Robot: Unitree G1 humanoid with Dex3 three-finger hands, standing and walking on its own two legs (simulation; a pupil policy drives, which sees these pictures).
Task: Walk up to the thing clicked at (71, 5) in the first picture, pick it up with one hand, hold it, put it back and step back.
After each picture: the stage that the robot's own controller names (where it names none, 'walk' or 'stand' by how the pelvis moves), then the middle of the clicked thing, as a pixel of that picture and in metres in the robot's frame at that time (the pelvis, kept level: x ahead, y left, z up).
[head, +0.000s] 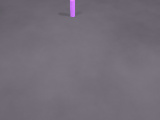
stand; (72, 8) +2.06 +0.11 -0.65
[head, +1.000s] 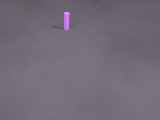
walk; (66, 21) +1.93 +0.13 -0.65
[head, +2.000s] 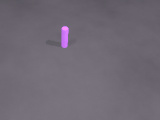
walk; (64, 37) +1.31 +0.09 -0.65
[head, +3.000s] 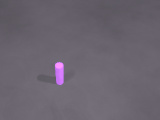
walk; (59, 74) +0.83 +0.15 -0.65
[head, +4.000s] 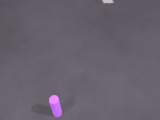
walk; (55, 106) +0.53 +0.19 -0.64
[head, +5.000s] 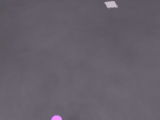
stand; out of the picture +0.38 +0.17 -0.63
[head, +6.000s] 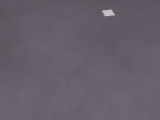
stand; out of the picture +0.36 +0.18 -0.66
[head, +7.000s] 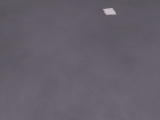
stand; out of the picture +0.37 +0.18 -0.66
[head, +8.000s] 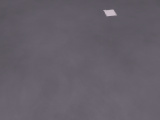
stand; out of the picture +0.36 +0.18 -0.66
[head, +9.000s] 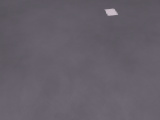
stand; out of the picture +0.35 +0.17 -0.66
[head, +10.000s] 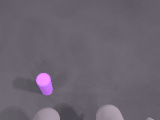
go down; (45, 85) +0.42 +0.16 -0.45
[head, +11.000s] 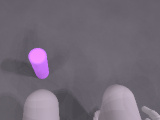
go down; (40, 65) +0.46 +0.17 -0.29
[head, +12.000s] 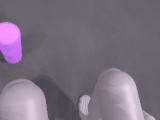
close in; (10, 46) +0.46 +0.19 -0.21
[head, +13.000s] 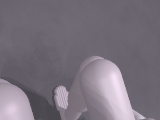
close; out of the picture +0.46 +0.22 -0.17
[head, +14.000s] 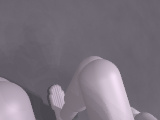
lift; out of the picture +0.44 +0.22 -0.17
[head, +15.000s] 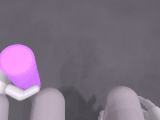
lift; (25, 76) +0.33 +0.19 -0.02
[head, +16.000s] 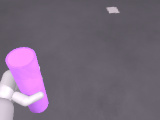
hold; (31, 85) +0.31 +0.17 +0.08
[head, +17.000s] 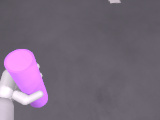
hold; (31, 83) +0.32 +0.17 +0.05
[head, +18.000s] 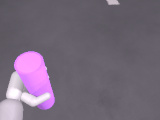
hold; (38, 85) +0.32 +0.15 +0.05
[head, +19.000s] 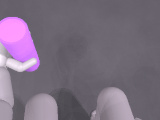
crouch; (23, 50) +0.43 +0.16 -0.05
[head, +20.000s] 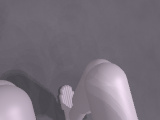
lower; out of the picture +0.46 +0.23 -0.17
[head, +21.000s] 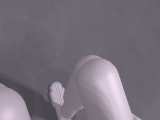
lower; out of the picture +0.47 +0.24 -0.17
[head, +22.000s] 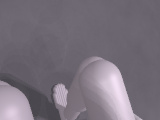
lower; out of the picture +0.45 +0.23 -0.17
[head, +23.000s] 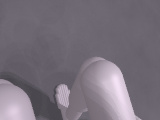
lower; out of the picture +0.46 +0.24 -0.16
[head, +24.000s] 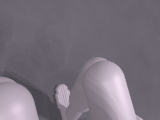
loosen; out of the picture +0.43 +0.20 -0.18
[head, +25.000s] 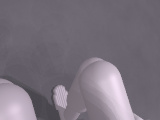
withdraw; out of the picture +0.44 +0.20 -0.18
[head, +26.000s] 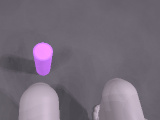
walk; (43, 61) +0.45 +0.15 -0.25
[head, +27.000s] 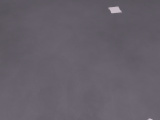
stand; out of the picture +0.35 +0.13 -0.59
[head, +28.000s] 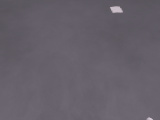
stand; out of the picture +0.37 +0.14 -0.60
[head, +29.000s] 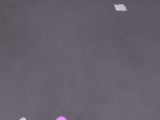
stand; out of the picture +0.37 +0.13 -0.60
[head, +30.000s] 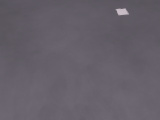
walk; out of the picture +0.38 +0.13 -0.65
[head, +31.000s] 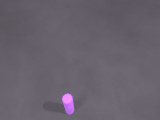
walk; (68, 104) +0.47 +0.12 -0.63
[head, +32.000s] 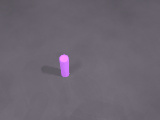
walk; (64, 66) +0.73 +0.13 -0.62
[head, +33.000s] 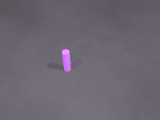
stand; (66, 60) +1.01 +0.18 -0.64
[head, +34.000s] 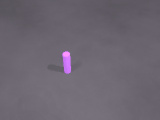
stand; (67, 63) +1.01 +0.15 -0.66
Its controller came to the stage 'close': yes
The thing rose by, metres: 0.70
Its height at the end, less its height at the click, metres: +0.00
